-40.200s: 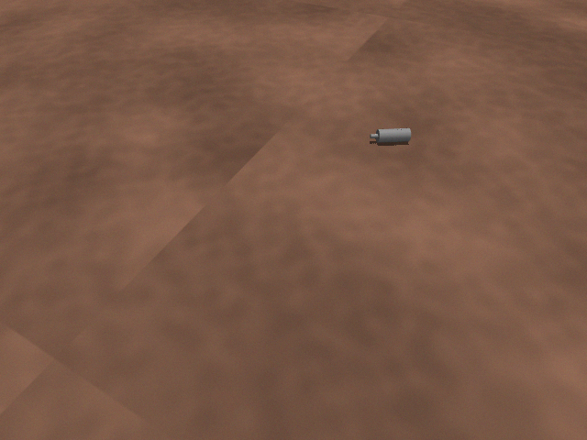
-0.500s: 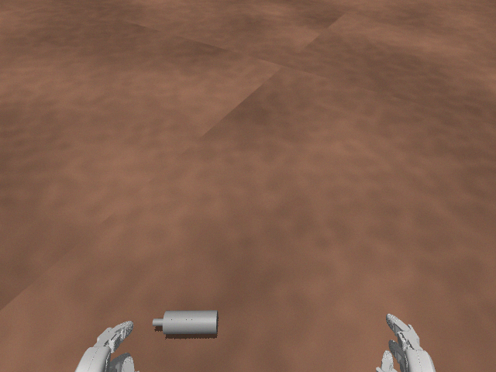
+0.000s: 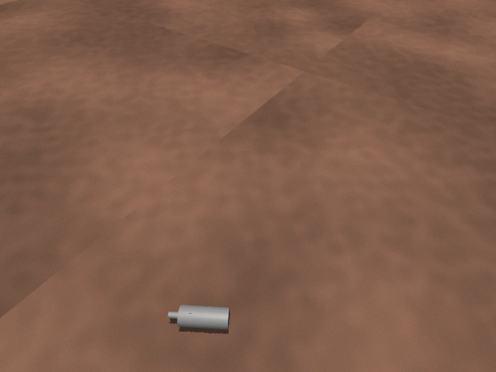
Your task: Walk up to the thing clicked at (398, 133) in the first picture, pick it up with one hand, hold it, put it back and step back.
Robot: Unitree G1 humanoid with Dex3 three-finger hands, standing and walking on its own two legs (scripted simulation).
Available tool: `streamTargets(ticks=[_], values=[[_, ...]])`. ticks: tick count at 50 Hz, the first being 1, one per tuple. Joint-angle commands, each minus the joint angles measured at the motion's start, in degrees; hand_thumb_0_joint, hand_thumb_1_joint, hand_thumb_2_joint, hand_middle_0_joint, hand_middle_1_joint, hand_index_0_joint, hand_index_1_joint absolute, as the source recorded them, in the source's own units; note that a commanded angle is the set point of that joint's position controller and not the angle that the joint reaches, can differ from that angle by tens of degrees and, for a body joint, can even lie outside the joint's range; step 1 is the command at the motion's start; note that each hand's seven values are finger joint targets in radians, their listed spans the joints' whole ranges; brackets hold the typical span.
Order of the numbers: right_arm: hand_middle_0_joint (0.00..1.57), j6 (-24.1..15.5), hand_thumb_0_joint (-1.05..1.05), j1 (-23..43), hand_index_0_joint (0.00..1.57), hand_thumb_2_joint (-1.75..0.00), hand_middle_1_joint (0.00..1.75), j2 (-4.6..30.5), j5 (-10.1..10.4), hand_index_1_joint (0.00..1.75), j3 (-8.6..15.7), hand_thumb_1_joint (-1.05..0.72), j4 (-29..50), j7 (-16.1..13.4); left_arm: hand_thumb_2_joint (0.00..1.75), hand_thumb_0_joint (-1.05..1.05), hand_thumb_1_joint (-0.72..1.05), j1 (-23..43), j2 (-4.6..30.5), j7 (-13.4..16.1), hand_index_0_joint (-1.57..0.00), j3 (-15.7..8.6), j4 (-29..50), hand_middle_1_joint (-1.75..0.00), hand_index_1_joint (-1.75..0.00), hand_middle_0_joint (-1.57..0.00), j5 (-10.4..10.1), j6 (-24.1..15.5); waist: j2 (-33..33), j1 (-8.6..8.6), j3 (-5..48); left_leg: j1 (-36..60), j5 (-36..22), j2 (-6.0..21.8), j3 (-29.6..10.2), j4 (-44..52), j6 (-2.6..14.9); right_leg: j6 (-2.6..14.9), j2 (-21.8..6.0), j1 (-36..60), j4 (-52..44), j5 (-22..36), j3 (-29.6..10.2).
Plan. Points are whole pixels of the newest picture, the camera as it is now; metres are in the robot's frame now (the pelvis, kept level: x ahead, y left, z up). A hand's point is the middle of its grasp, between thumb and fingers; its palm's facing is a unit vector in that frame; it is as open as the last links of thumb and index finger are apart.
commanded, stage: stand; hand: left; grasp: from above
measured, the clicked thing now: (198, 316) +0.46 +0.22 -0.71
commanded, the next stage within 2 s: none
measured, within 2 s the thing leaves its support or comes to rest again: neither
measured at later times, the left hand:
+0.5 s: hand out of the picture +0.03 +0.24 -0.14, palm faces +0.04 -0.94 -0.33, open 7.4 cm
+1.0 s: hand out of the picture +0.06 +0.23 -0.13, palm faces +0.03 -0.94 -0.33, open 7.4 cm
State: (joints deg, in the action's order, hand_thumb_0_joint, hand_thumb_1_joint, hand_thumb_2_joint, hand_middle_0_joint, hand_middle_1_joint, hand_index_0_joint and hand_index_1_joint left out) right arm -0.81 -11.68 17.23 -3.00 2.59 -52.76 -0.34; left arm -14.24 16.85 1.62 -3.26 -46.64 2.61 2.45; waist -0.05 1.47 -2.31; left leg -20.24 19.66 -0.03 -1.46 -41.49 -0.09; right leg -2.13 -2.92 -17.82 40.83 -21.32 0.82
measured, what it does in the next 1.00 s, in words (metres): stands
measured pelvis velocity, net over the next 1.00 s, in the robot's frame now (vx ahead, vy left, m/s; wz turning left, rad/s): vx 0.00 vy -0.01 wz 0.00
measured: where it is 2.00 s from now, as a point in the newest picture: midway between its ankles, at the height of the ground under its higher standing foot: outside the picture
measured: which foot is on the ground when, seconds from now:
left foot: down 0.00-1.00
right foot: down 0.00-1.00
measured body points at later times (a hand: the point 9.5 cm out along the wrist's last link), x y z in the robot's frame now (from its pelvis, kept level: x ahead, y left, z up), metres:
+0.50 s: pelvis -0.01 +0.00 +0.03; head -0.02 -0.01 +0.48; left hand +0.03 +0.29 -0.11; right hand +0.06 -0.28 -0.12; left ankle +0.03 +0.12 -0.72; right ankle +0.01 -0.14 -0.72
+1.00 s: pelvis +0.00 -0.01 +0.03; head +0.00 -0.01 +0.48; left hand +0.06 +0.28 -0.11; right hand +0.06 -0.30 -0.11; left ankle +0.03 +0.12 -0.72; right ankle +0.01 -0.14 -0.72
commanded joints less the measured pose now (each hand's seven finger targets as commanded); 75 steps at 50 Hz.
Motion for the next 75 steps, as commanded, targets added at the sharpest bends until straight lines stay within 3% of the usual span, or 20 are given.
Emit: streamTargets(ticks=[1,4,6,9,11,19,23,27,31,34,44,48,52,55,60,62,65,66,67,75], values=[[0.20,-1.41,0.00,3.74,0.20,-0.90,0.30,8.81,0.46,0.30,2.47,-0.90,3.00,-0.99,0.90,0.00,0.90,2.83,9.26,0.78,-0.20,-2.18,0.83,-0.30,-0.30,-0.20,-0.08,-3.24,1.12,-0.49,2.68,4.78,-6.31,2.94,-5.64,11.69,3.19,3.70,-2.84,1.92,-12.74,7.68,-4.42],[0.20,-1.14,0.00,2.65,0.20,-0.90,0.30,9.19,0.74,0.30,2.29,-0.90,0.50,-1.25,0.90,0.00,0.90,3.41,9.37,0.88,-0.20,-1.92,-2.26,-0.30,-0.30,-0.20,-0.48,-3.31,-0.87,-1.00,2.29,6.74,-8.82,3.85,-6.33,14.80,2.83,3.47,-2.79,3.98,-14.14,9.11,-3.96],[0.20,-1.07,0.00,3.63,0.20,-0.90,0.30,9.78,0.87,0.30,2.29,-0.90,-0.58,-1.37,0.90,0.00,0.90,2.57,9.11,0.91,-0.20,-1.64,-4.25,-0.30,-0.30,-0.20,-0.75,-3.08,-3.24,-0.32,1.91,7.59,-8.03,4.86,-7.64,17.80,2.91,2.99,-2.07,5.43,-14.77,8.82,-2.88],[0.20,-0.90,0.00,3.57,0.20,-0.90,0.30,9.55,1.19,0.30,2.01,-0.90,-2.11,-1.54,0.90,0.00,0.90,3.49,9.68,0.85,-0.20,-1.50,-6.79,-0.30,-0.30,-0.20,-0.73,-3.24,-1.90,-0.64,1.44,8.07,-9.54,4.79,-6.80,19.14,2.38,2.88,-2.80,7.94,-17.15,9.97,-3.39],[0.20,-0.61,0.00,4.15,0.20,-0.90,0.30,9.84,1.32,0.30,2.02,-0.90,-3.14,-1.48,0.90,0.00,0.90,3.17,9.81,0.80,-0.20,-1.24,-8.45,-0.30,-0.30,-0.20,-0.63,-3.19,-1.77,-0.61,-0.81,7.65,-4.65,4.67,-7.16,21.03,2.01,2.64,-2.52,7.55,-19.08,7.50,-3.09],[0.20,-0.02,0.00,4.56,0.20,-0.90,0.30,9.80,1.50,0.30,1.87,-0.90,-5.69,-1.03,0.90,0.00,0.90,3.67,10.43,0.60,-0.20,-0.80,-12.24,-0.30,-0.30,-0.20,-0.60,-3.35,-0.79,-0.66,-1.79,8.50,-2.70,4.55,-6.64,23.18,1.52,2.30,-2.86,8.50,-22.81,4.66,-3.27],[0.20,-0.25,0.00,4.90,0.20,-0.90,0.30,9.60,1.64,0.30,1.54,-0.90,-6.27,-1.03,0.90,0.00,0.90,5.20,10.96,0.68,-0.20,-0.84,-13.02,-0.30,-0.30,-0.20,-0.79,-3.71,-0.02,-0.88,0.22,11.78,-8.89,4.94,-6.08,22.61,1.53,2.35,-3.93,9.46,-23.37,8.83,-3.76],[0.20,-0.19,0.00,5.15,0.20,-0.90,0.30,10.20,1.63,0.30,1.34,-0.90,-7.01,-0.97,0.90,0.00,0.90,5.77,10.94,0.58,-0.20,-0.66,-13.87,-0.30,-0.30,-0.20,-1.00,-3.64,-0.43,-0.84,-1.09,11.25,-8.87,5.12,-5.88,23.34,1.54,2.23,-3.79,9.81,-24.24,8.23,-3.59],[0.20,0.13,0.00,5.00,0.20,-0.90,0.30,10.77,1.65,0.30,1.27,-0.90,-7.64,-0.92,0.90,0.00,0.90,5.77,11.59,0.37,-0.20,-0.64,-14.59,-0.30,-0.30,-0.20,-0.89,-3.26,-0.95,-0.86,-3.48,9.50,-3.07,4.99,-6.18,24.75,1.25,2.17,-3.17,8.00,-24.83,3.17,-3.53],[0.20,0.13,0.00,5.01,0.20,-0.90,0.30,11.01,1.65,0.30,1.17,-0.90,-7.78,-0.82,0.90,0.00,0.90,6.43,12.16,0.17,-0.20,-0.73,-14.58,-0.30,-0.30,-0.20,-0.96,-3.32,-1.59,-0.94,-2.13,9.08,-2.70,5.21,-6.27,25.09,1.31,2.32,-3.29,9.28,-24.66,3.96,-3.73],[0.20,-0.39,0.00,5.67,0.20,-0.90,0.30,11.74,1.83,0.30,0.68,-0.90,-8.58,-0.94,0.90,0.00,0.90,8.05,12.23,0.14,-0.20,-0.59,-15.09,-0.30,-0.30,-0.20,-1.50,-3.93,-0.18,-1.12,2.01,13.60,-15.64,5.85,-4.98,23.22,1.50,2.35,-4.55,12.37,-24.85,14.96,-4.04],[0.20,-0.19,0.00,5.41,0.20,-0.90,0.30,11.69,1.79,0.30,0.41,-0.90,-9.06,-0.90,0.90,0.00,0.90,8.11,12.62,-0.05,-0.20,-0.63,-15.57,-0.30,-0.30,-0.20,-1.53,-3.59,-0.49,-1.21,-0.59,11.34,-9.90,5.71,-5.27,25.06,1.21,2.33,-3.96,11.05,-25.48,9.63,-3.75],[0.20,-0.26,0.00,6.01,0.20,-0.90,0.30,11.95,1.98,0.30,0.46,-0.90,-8.95,-0.83,0.90,0.00,0.90,8.55,12.47,-0.07,-0.20,-0.51,-15.63,-0.30,-0.30,-0.20,-1.41,-3.67,0.24,-1.15,-0.08,11.81,-11.62,6.02,-5.37,24.95,1.23,2.37,-4.07,11.55,-25.58,9.70,-3.63],[0.20,-0.49,0.00,6.39,0.20,-0.90,0.30,12.09,1.99,0.30,0.34,-0.90,-9.12,-0.83,0.90,0.00,0.90,8.44,12.59,-0.17,-0.20,-0.48,-15.61,-0.30,-0.30,-0.20,-1.54,-3.91,-0.82,-0.99,1.55,13.37,-16.48,6.28,-5.18,24.48,1.15,2.41,-4.43,12.85,-25.17,14.20,-3.71],[0.20,-0.65,0.00,7.01,0.20,-0.90,0.30,12.31,1.94,0.30,0.17,-0.90,-9.11,-0.89,0.90,0.00,0.90,9.38,12.65,-0.26,-0.20,-0.53,-15.42,-0.30,-0.30,-0.20,-1.65,-3.83,-0.79,-1.16,2.63,14.29,-18.34,6.35,-4.63,24.22,1.17,2.33,-4.46,13.05,-24.84,16.90,-3.45],[0.20,-0.57,0.00,6.93,0.20,-0.90,0.30,12.28,1.97,0.30,0.09,-0.90,-9.25,-0.88,0.90,0.00,0.90,9.67,12.93,-0.29,-0.20,-0.56,-15.42,-0.30,-0.30,-0.20,-1.69,-3.89,-0.17,-1.27,2.03,13.84,-16.89,6.27,-4.72,24.65,1.03,2.15,-4.34,12.75,-25.13,15.48,-3.34],[0.20,-0.58,0.00,7.30,0.20,-0.90,0.30,12.72,1.98,0.30,0.29,-0.90,-9.25,-0.86,0.90,0.00,0.90,9.54,12.82,-0.24,-0.20,-0.44,-15.34,-0.30,-0.30,-0.20,-1.59,-4.01,0.13,-1.13,3.53,15.56,-20.53,6.68,-4.59,23.84,1.13,2.20,-4.68,13.34,-24.97,19.01,-3.29],[0.20,-0.52,0.00,6.58,0.20,-0.90,0.30,12.43,2.06,0.30,0.05,-0.90,-9.53,-0.82,0.90,0.00,0.90,10.10,12.99,-0.28,-0.20,-0.46,-15.32,-0.30,-0.30,-0.20,-1.70,-3.99,0.40,-1.64,2.54,14.10,-18.23,6.46,-4.52,24.49,0.89,2.06,-4.49,13.15,-25.34,16.81,-3.41],[0.20,-0.63,0.00,7.25,0.20,-0.90,0.30,12.97,1.98,0.30,0.13,-0.90,-9.33,-0.83,0.90,0.00,0.90,10.02,12.96,-0.33,-0.20,-0.44,-15.14,-0.30,-0.30,-0.20,-1.64,-4.01,-0.50,-1.37,3.46,14.96,-19.93,6.62,-4.43,24.03,1.06,2.14,-4.67,13.84,-24.98,18.95,-3.45],[0.20,-0.58,0.00,8.09,0.20,-0.90,0.30,12.77,2.13,0.30,0.08,-0.90,-9.47,-0.69,0.90,0.00,0.90,10.10,13.41,-0.36,-0.20,-0.30,-15.11,-0.30,-0.30,-0.20,-1.72,-4.13,-0.09,-1.28,3.22,14.80,-19.70,6.69,-4.46,24.44,0.89,2.26,-4.77,13.90,-25.20,18.41,-3.13]])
